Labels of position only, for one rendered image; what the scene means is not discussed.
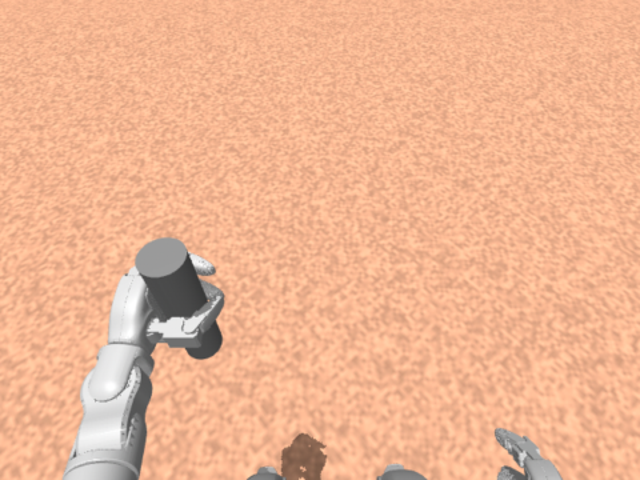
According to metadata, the left robot arm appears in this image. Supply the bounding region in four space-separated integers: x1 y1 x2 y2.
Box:
62 342 155 480

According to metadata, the right robot hand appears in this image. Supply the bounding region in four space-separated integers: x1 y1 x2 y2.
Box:
495 428 563 480

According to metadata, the can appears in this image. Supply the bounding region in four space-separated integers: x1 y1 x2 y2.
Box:
135 237 223 359

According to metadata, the left robot hand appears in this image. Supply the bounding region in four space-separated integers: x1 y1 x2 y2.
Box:
108 252 225 355

